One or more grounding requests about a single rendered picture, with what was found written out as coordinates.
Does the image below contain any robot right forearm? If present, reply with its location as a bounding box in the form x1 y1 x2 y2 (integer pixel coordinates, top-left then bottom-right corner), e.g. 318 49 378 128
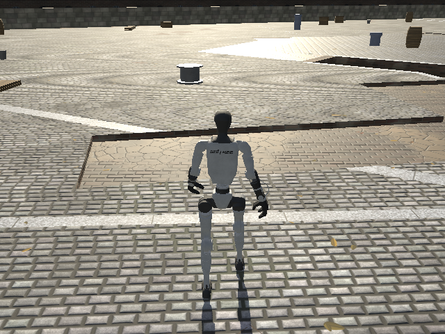
250 170 266 202

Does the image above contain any robot left forearm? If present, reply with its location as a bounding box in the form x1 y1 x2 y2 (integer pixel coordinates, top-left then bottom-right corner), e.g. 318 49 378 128
188 166 197 186

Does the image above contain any robot left upper arm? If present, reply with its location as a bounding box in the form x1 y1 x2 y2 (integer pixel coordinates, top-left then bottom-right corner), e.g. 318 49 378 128
190 140 209 177

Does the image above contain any right robot shin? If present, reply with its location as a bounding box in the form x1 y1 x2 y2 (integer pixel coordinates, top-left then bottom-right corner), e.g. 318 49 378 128
234 221 244 262

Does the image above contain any robot right upper arm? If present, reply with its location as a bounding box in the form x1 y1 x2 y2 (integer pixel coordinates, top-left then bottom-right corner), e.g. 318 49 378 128
237 141 256 180

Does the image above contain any robot right foot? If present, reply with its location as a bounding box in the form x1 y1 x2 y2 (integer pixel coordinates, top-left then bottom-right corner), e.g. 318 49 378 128
235 255 244 271

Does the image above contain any right robot hand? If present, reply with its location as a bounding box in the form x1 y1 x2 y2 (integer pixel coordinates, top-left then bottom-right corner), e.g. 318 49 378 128
252 199 268 218

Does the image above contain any left robot hand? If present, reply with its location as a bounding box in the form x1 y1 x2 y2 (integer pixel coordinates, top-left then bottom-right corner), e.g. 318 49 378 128
188 182 204 194

